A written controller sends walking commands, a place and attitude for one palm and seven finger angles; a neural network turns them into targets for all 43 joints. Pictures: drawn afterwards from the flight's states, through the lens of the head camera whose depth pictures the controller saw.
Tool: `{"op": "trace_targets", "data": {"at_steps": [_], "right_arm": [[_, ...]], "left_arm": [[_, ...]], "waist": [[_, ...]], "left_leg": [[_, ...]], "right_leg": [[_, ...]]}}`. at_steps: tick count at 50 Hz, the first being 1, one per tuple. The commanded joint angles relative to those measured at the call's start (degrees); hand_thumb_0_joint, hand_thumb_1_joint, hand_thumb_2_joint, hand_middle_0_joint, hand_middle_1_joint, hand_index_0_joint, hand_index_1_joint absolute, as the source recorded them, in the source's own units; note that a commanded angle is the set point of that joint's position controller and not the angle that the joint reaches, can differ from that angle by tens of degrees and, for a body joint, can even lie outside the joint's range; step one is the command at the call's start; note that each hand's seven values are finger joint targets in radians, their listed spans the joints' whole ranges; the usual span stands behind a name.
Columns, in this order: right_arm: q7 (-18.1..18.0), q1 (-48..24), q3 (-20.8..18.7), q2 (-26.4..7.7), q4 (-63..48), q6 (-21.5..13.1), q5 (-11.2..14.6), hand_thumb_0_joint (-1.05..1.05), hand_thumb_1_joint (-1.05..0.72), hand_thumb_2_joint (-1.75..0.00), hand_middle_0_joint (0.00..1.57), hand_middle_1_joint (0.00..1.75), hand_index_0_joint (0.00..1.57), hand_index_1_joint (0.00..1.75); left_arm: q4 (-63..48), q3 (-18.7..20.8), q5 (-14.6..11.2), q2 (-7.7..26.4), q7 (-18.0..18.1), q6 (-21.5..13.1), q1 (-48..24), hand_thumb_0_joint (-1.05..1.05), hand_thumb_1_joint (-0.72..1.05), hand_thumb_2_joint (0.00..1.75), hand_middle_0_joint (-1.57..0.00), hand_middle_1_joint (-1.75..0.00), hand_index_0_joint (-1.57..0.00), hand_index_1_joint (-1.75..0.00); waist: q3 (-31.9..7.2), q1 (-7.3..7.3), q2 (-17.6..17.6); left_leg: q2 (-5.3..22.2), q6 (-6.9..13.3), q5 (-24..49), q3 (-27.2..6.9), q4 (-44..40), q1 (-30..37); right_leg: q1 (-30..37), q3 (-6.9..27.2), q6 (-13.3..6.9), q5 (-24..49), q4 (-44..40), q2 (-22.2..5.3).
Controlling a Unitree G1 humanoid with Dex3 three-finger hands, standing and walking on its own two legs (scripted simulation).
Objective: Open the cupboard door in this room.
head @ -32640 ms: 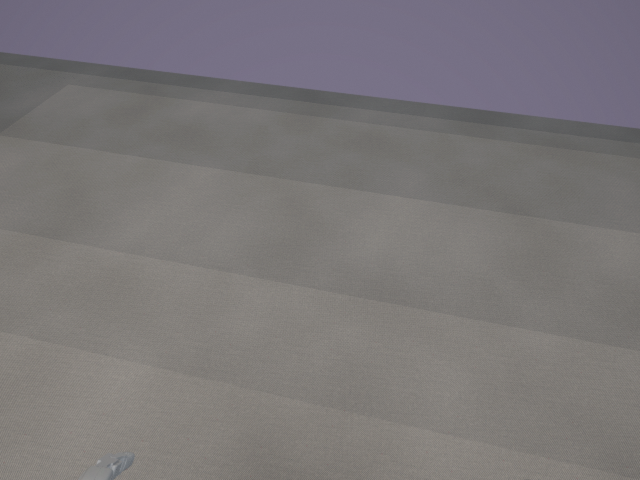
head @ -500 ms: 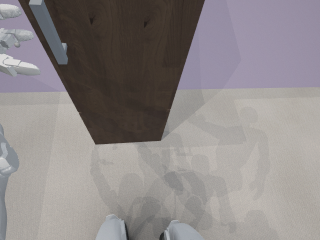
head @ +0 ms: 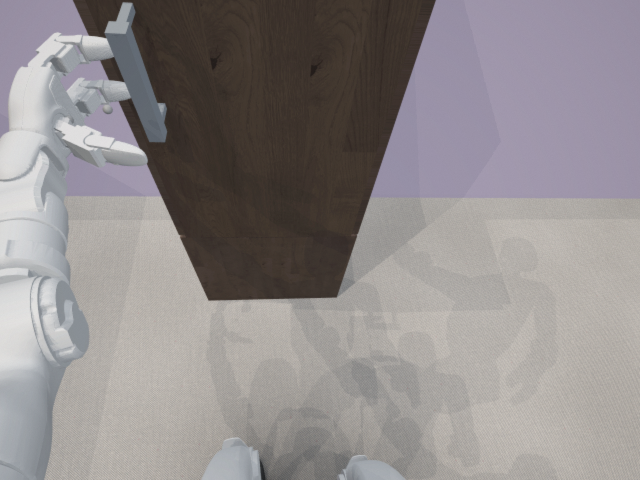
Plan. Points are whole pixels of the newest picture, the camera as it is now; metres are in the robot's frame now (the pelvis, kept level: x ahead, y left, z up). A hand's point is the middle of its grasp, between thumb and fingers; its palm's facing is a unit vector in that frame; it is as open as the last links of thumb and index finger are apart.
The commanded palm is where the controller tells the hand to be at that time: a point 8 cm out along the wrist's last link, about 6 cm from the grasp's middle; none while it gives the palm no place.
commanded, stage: slide the fingers in behind the handle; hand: left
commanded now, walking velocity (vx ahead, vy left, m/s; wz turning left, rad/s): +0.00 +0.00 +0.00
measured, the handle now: (143, 78) +0.57 +0.17 +0.13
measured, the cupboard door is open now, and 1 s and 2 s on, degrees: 0 0 0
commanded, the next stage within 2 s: close the thumb around the handle in 1.02 s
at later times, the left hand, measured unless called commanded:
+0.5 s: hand (146, 107) +0.52 +0.16 +0.13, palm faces -0.04 -1.00 +0.00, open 14.0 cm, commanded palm +0.50 +0.21 +0.13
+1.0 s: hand (147, 111) +0.52 +0.16 +0.13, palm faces -0.02 -1.00 +0.01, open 14.0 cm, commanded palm +0.50 +0.21 +0.13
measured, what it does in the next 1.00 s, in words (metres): stands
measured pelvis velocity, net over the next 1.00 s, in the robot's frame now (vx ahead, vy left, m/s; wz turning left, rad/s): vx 0.00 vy -0.02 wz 0.01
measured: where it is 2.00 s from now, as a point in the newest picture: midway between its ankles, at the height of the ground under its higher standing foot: outside the picture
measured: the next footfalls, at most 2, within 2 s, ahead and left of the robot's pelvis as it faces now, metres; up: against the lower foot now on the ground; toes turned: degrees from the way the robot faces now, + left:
none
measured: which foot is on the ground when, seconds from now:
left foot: down 0.00-1.00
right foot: down 0.00-1.00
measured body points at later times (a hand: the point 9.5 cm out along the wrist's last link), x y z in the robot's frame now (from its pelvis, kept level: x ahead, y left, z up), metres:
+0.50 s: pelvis +0.00 -0.02 +0.00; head +0.10 +0.00 +0.44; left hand +0.52 +0.22 +0.14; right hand -0.04 -0.28 -0.11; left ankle +0.04 +0.10 -0.69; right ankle -0.04 -0.12 -0.69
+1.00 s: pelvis +0.00 -0.02 +0.00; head +0.10 -0.01 +0.44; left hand +0.51 +0.21 +0.14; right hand -0.01 -0.29 -0.11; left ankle +0.04 +0.10 -0.69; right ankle -0.04 -0.12 -0.69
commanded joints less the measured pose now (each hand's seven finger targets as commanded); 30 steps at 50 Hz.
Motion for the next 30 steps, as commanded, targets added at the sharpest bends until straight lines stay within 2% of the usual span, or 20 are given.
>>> {"op": "trace_targets", "data": {"at_steps": [1,2,3,4,5,6,8,9,12,13,14,19,21,22,24,25,27,29,30], "right_arm": [[-0.7,10.2,-4.4,-11.3,-2.1,-0.7,0.1,0.00,-0.90,-0.90,0.20,0.30,0.20,0.30],[-0.6,10.0,-4.5,-11.1,-2.2,-0.8,0.0,0.00,-0.90,-0.90,0.20,0.30,0.20,0.30],[-0.5,10.3,-4.3,-11.0,-2.3,-1.0,-0.2,0.00,-0.90,-0.90,0.20,0.30,0.20,0.30],[-0.5,10.3,-4.3,-11.1,-2.2,-1.1,-0.2,0.00,-0.90,-0.90,0.20,0.30,0.20,0.30],[-0.4,10.1,-4.3,-10.9,-2.1,-1.2,-0.2,0.00,-0.90,-0.90,0.20,0.30,0.20,0.30],[-0.4,10.3,-4.3,-10.9,-2.1,-1.4,-0.3,0.00,-0.90,-0.90,0.20,0.30,0.20,0.30],[-0.2,10.4,-4.1,-10.8,-2.0,-1.6,-0.5,0.00,-0.90,-0.90,0.20,0.30,0.20,0.30],[-0.3,10.5,-4.3,-10.9,-1.8,-1.6,-0.3,0.00,-0.90,-0.90,0.20,0.30,0.20,0.30],[-0.2,10.5,-4.3,-10.9,-2.5,-1.6,-0.2,0.00,-0.90,-0.90,0.20,0.30,0.20,0.30],[-0.1,10.6,-4.1,-10.7,-2.7,-1.6,-0.3,0.00,-0.90,-0.90,0.20,0.30,0.20,0.30],[-0.1,10.2,-4.1,-10.6,-2.6,-1.5,-0.1,0.00,-0.90,-0.90,0.20,0.30,0.20,0.30],[-0.4,10.7,-4.2,-10.8,-2.3,-1.4,0.1,0.00,-0.90,-0.90,0.20,0.30,0.20,0.30],[-0.2,10.6,-4.5,-10.4,-2.1,-1.6,0.1,0.00,-0.90,-0.90,0.20,0.30,0.20,0.30],[-0.1,10.6,-4.5,-10.4,-1.7,-1.8,0.0,0.00,-0.90,-0.90,0.20,0.30,0.20,0.30],[-0.1,11.0,-4.6,-10.6,-1.3,-1.9,-0.1,0.00,-0.90,-0.90,0.20,0.30,0.20,0.30],[0.0,10.9,-4.6,-10.4,-1.4,-1.9,-0.1,0.00,-0.90,-0.90,0.20,0.30,0.20,0.30],[0.1,10.9,-4.5,-10.4,-1.3,-2.0,-0.1,0.00,-0.90,-0.90,0.20,0.30,0.20,0.30],[0.2,11.1,-4.5,-10.4,-1.4,-2.2,-0.2,0.00,-0.90,-0.90,0.20,0.30,0.20,0.30],[0.2,11.3,-4.7,-10.5,-1.7,-2.1,-0.3,0.00,-0.90,-0.90,0.20,0.30,0.20,0.30]], "left_arm": [[-10.8,-0.2,-0.6,11.7,1.7,-1.9,-29.2,0.00,-0.50,0.30,-0.30,-1.20,-0.30,-1.20],[-11.8,-0.3,-0.5,11.2,2.3,-2.1,-29.1,0.00,-0.50,0.30,-0.30,-1.20,-0.30,-1.20],[-13.0,0.0,-0.5,11.0,2.9,-2.8,-29.8,0.00,-0.50,0.30,-0.30,-1.20,-0.30,-1.20],[-12.7,1.5,-0.2,12.9,3.6,-3.2,-29.7,0.00,-0.50,0.30,-0.30,-1.20,-0.30,-1.20],[-12.6,0.7,-0.1,12.1,4.0,-3.5,-30.2,0.00,-0.50,0.30,-0.30,-1.20,-0.30,-1.20],[-12.8,1.7,0.0,13.1,4.4,-4.0,-30.8,0.00,-0.50,0.30,-0.30,-1.20,-0.30,-1.20],[-12.2,1.0,0.3,12.3,5.1,-4.6,-31.7,0.00,-0.50,0.30,-0.30,-1.20,-0.30,-1.20],[-11.6,2.2,0.9,14.0,5.3,-4.7,-31.4,0.00,-0.50,0.30,-0.30,-1.20,-0.30,-1.20],[-11.3,3.5,1.4,15.8,5.3,-4.4,-28.5,0.00,-0.50,0.30,-0.30,-1.20,-0.30,-1.20],[-11.5,2.4,1.3,14.1,5.1,-4.4,-28.1,0.00,-0.50,0.30,-0.30,-1.20,-0.30,-1.20],[-11.5,1.5,1.3,13.2,5.1,-4.2,-28.7,0.00,-0.50,0.30,-0.30,-1.20,-0.30,-1.20],[-11.4,1.2,0.3,13.1,4.3,-3.8,-29.5,0.00,-0.50,0.30,-0.30,-1.20,-0.30,-1.20],[-12.7,-1.4,-0.1,9.3,4.1,-3.9,-30.3,0.00,-0.50,0.30,-0.30,-1.20,-0.30,-1.20],[-12.0,-1.4,-0.3,8.7,4.2,-3.8,-29.8,0.00,-0.50,0.30,-0.30,-1.20,-0.30,-1.20],[-12.8,-0.1,-0.4,10.0,4.7,-4.2,-30.3,0.00,-0.50,0.30,-0.30,-1.20,-0.30,-1.20],[-11.4,-1.3,-0.4,8.4,4.9,-3.9,-28.7,0.00,-0.50,0.30,-0.30,-1.20,-0.30,-1.20],[-9.8,-1.0,-0.4,8.4,5.5,-3.3,-28.1,0.00,-0.50,0.30,-0.30,-1.20,-0.30,-1.20],[-10.8,0.0,0.3,9.7,6.3,-3.4,-29.4,0.00,-0.50,0.30,-0.30,-1.20,-0.30,-1.20],[-11.2,1.6,0.5,11.3,6.8,-3.4,-27.9,0.00,-0.50,0.30,-0.30,-1.20,-0.30,-1.20]], "waist": [[-22.5,-2.22,6.8],[-23.4,-1.97,7.8],[-24.4,-1.92,7.3],[-25.5,-1.52,7.5],[-25.0,-2.10,6.7],[-25.1,-1.81,6.7],[-24.7,-2.11,6.7],[-25.5,-1.93,6.1],[-27.3,-0.68,6.7],[-27.5,-0.66,7.5],[-26.8,-1.20,6.8],[-25.0,-1.98,4.7],[-24.5,-2.37,6.2],[-23.8,-2.40,6.2],[-25.0,-2.28,6.0],[-24.1,-2.13,5.7],[-22.3,-2.19,4.1],[-23.9,-1.98,4.8],[-25.1,-1.00,5.0]], "left_leg": [[-1.7,1.3,18.7,-5.3,-3.1,33.0],[-1.8,1.2,18.8,-5.2,-3.0,33.7],[-1.9,1.3,20.1,-5.3,-2.8,34.1],[-1.7,1.2,20.5,-5.3,-2.6,34.2],[-1.8,1.3,19.2,-5.2,-2.7,33.5],[-1.9,1.2,18.7,-5.2,-2.6,32.7],[-2.1,1.3,18.2,-5.1,-2.5,31.9],[-1.9,1.3,18.6,-5.0,-2.4,31.8],[-2.3,1.4,18.8,-4.1,-2.3,30.5],[-2.6,1.5,19.6,-4.0,-2.3,30.7],[-2.4,1.4,18.7,-3.9,-2.3,30.6],[-2.6,1.9,16.8,-3.3,-2.8,28.3],[-2.7,1.7,17.0,-3.6,-2.7,29.9],[-2.7,1.7,16.5,-3.5,-2.8,30.0],[-2.5,1.7,17.3,-3.8,-2.9,30.9],[-2.6,1.6,17.0,-3.8,-3.0,30.3],[-2.7,1.8,15.2,-3.5,-3.3,28.0],[-2.9,1.9,16.9,-3.3,-3.0,28.2],[-2.9,1.9,17.5,-3.1,-2.9,28.4]], "right_leg": [[-6.7,1.2,0.3,19.1,-6.8,1.8],[-6.7,1.4,0.2,19.1,-6.8,1.8],[-6.1,1.3,0.0,19.9,-6.5,1.9],[-5.8,1.5,0.1,20.3,-6.2,1.9],[-5.7,1.6,0.3,19.7,-6.5,1.9],[-5.0,1.7,0.3,19.5,-6.3,1.8],[-4.9,1.8,0.2,19.3,-6.2,1.8],[-4.3,2.0,0.3,20.1,-6.0,1.8],[-1.4,2.5,0.4,22.1,-6.0,1.7],[-1.2,2.4,0.2,22.9,-5.7,1.7],[-2.0,2.4,0.5,22.4,-6.0,1.7],[-0.1,3.1,0.7,23.1,-7.2,1.8],[-1.9,2.8,0.6,22.4,-7.3,1.9],[-2.2,2.7,0.6,21.9,-7.6,1.9],[-2.2,2.7,0.6,22.1,-7.3,1.9],[-2.3,2.5,0.5,21.8,-7.3,1.9],[-1.8,2.7,0.7,21.0,-7.7,1.7],[-0.9,3.0,0.8,23.1,-7.1,1.6],[0.0,3.1,0.7,23.7,-7.0,1.5]]}}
